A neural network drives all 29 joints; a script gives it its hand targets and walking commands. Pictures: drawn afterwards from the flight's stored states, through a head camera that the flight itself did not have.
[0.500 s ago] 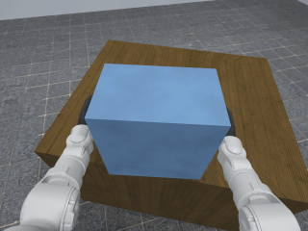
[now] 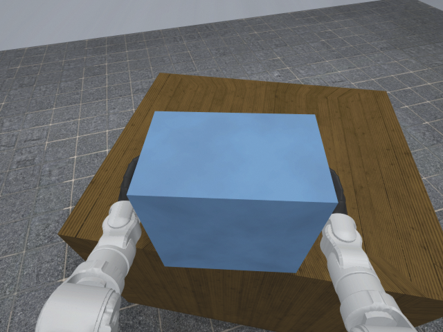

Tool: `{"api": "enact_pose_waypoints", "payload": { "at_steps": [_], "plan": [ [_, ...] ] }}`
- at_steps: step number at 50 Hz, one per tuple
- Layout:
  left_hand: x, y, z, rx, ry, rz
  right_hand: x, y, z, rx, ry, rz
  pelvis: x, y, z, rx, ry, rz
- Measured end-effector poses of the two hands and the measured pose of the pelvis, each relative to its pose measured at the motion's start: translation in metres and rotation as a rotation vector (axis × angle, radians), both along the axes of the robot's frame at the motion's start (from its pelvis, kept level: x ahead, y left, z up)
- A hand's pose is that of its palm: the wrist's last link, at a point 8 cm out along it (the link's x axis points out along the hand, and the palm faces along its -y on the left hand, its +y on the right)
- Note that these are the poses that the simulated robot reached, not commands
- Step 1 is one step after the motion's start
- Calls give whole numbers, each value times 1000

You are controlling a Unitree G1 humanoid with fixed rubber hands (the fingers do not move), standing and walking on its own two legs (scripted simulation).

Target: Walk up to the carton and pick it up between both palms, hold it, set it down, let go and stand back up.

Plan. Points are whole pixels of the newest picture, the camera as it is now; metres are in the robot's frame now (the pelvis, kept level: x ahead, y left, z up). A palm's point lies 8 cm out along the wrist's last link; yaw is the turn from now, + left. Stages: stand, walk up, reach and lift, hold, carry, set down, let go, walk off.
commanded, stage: reach and lift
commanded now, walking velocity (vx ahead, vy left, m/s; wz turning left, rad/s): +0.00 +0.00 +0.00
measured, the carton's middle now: (231, 198) +0.39 -0.01 +0.01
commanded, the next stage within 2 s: none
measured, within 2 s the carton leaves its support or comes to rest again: leaves its support in 0.54 s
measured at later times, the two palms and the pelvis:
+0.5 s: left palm (132, 196) +0.38 +0.18 +0.04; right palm (334, 209) +0.35 -0.20 +0.03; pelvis +0.01 +0.00 +0.00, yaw +0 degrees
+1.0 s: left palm (134, 187) +0.37 +0.17 +0.08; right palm (352, 205) +0.33 -0.22 +0.07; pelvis -0.02 -0.01 +0.00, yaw -4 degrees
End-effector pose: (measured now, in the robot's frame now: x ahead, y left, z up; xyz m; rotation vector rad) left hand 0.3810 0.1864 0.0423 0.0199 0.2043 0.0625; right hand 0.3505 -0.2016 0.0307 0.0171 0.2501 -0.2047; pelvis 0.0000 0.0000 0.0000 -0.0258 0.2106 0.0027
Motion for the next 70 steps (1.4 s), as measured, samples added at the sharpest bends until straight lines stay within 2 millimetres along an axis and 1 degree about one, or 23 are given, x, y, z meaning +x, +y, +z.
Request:
{"api": "enact_pose_waypoints", "payload": {
  "at_steps": [9,21,28,33,37,43,46,51,55,61,65,70],
  "plan": [
    [0,0,-1,-3,-2,2,0,0,0,5,0,1,6,2,0,-5,-4,3],
    [-2,0,-1,0,2,7,1,-1,0,3,4,9,6,-1,-1,-5,3,7],
    [-4,-7,7,14,-44,-4,-6,-6,4,-13,-39,1,5,-3,-2,-5,18,7],
    [-7,-16,17,17,-101,-19,-14,-15,13,-47,-93,-9,1,-6,-1,1,5,-5],
    [-8,-21,26,2,-142,-31,-19,-20,24,-82,-128,-18,-4,-9,0,10,-18,-24],
    [-10,-23,40,-27,-173,-30,-21,-22,41,-114,-157,-22,-15,-12,3,18,-65,-56],
    [-11,-22,42,-35,-157,-24,-21,-21,44,-111,-142,-18,-20,-13,3,20,-83,-67],
    [-10,-17,39,-29,-111,-14,-17,-16,37,-86,-96,-6,-24,-14,3,20,-71,-69],
    [-10,-15,40,-16,-106,-6,-13,-14,35,-58,-91,2,-22,-13,3,14,-41,-56],
    [-6,-14,48,-20,-113,4,-8,-14,40,-27,-98,4,-14,-11,2,9,-13,-34],
    [-4,-17,57,-23,-103,-5,-6,-16,49,-14,-89,3,-7,-11,2,6,-16,-28],
    [-3,-19,74,-7,-89,-8,-6,-19,65,-18,-73,2,3,-12,3,8,-31,-36]
  ]
}}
